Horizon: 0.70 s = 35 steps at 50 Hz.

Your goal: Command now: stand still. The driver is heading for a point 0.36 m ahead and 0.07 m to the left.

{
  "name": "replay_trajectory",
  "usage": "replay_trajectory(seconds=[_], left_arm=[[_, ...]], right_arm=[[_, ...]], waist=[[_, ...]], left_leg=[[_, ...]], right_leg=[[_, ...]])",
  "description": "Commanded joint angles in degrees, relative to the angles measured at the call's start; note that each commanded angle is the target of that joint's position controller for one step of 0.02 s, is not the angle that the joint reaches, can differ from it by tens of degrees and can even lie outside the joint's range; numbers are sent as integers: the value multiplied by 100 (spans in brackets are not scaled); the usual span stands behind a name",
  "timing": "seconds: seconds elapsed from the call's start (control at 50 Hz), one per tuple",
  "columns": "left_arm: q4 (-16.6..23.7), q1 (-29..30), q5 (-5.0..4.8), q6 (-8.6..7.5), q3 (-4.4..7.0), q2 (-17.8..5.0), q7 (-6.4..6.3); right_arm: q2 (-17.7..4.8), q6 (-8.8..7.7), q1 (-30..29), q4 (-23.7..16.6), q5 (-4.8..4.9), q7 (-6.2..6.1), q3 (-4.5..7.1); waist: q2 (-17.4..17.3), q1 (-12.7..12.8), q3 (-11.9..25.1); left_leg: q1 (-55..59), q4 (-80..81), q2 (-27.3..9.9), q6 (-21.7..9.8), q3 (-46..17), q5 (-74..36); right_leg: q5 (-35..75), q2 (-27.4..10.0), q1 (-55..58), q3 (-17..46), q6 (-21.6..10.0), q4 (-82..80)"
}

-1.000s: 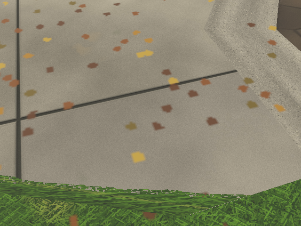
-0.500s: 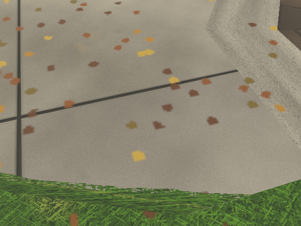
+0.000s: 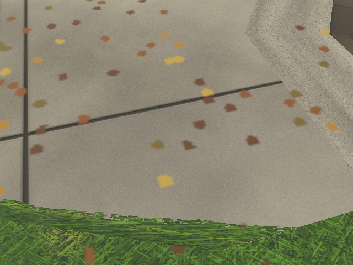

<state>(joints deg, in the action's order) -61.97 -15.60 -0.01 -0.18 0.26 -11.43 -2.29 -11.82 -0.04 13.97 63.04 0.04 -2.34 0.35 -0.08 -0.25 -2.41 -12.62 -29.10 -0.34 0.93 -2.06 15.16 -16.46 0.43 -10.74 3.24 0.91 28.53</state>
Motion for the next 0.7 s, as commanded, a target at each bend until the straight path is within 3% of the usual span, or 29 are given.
replay_trajectory(seconds=[0.02, 0.04, 0.06, 0.1, 0.12, 0.14, 0.2, 0.24, 0.3, 0.44, 0.7], left_arm=[[74, -346, -2, -28, 84, -532, -21], [6, -463, 0, -22, 65, -451, -25], [-11, -493, -30, -8, 78, -471, -39], [81, -433, -67, -29, 123, -592, -63], [141, -337, -66, -80, 95, -488, -63], [155, -314, -50, -141, 66, -374, -54], [100, -558, 7, -218, 33, -318, -3], [33, -677, -20, -226, 26, -362, 32], [42, -707, -48, -198, 31, -447, 47], [9, -677, -50, -66, 42, -386, 25], [-42, -549, -31, -16, 112, -358, -33]], right_arm=[[-562, -32, 301, -111, 2, -18, 86], [-483, -26, 415, -52, -3, -21, 68], [-517, -12, 443, -41, 27, -35, 86], [-657, -32, 433, -114, 71, -55, 139], [-587, -79, 322, -186, 69, -52, 120], [-515, -133, 281, -221, 55, -44, 106], [-423, -207, 433, -220, -1, -4, 70], [-371, -222, 588, -168, 25, 27, 44], [-454, -183, 651, -170, 54, 32, 43], [-412, -35, 615, -162, 57, 8, 54], [-384, -3, 500, -116, 37, -37, 123]], waist=[[-8, 2, -97], [-10, 5, 41], [-23, 7, -47], [-66, 3, -483], [-103, 9, -757], [-130, 12, -788], [-48, 42, -438], [106, 9, -184], [43, 6, 180], [26, 7, 109], [10, 12, -88]], left_leg=[[16, 490, -30, -107, 17, -644], [72, 524, 27, -119, 71, -69], [-31, 489, 115, -178, 119, 862], [-506, 504, 69, -397, -49, 2518], [-676, 571, -30, -464, -191, 2346], [-665, 555, -70, -482, -252, 1839], [-477, 293, 35, -392, -89, 180], [-146, -3, 127, -201, 86, -1006], [223, -109, 52, -160, 49, -2046], [406, 82, 13, -124, 36, -2101], [319, 306, 9, -94, 50, -1507]], right_leg=[[705, -27, -275, -37, -91, -514], [157, 33, -220, -102, -101, -539], [-722, 132, -336, -177, -158, -472], [-2256, 138, -843, -112, -357, -359], [-2011, 77, -1031, -48, -403, -358], [-1449, 74, -1012, -51, -393, -299], [156, 124, -653, -110, -291, -138], [1233, 52, -355, -35, -190, -78], [2269, -17, -43, -14, -161, 26], [2285, -36, 117, -32, -110, -166], [1565, -24, 10, -72, -74, -385]])
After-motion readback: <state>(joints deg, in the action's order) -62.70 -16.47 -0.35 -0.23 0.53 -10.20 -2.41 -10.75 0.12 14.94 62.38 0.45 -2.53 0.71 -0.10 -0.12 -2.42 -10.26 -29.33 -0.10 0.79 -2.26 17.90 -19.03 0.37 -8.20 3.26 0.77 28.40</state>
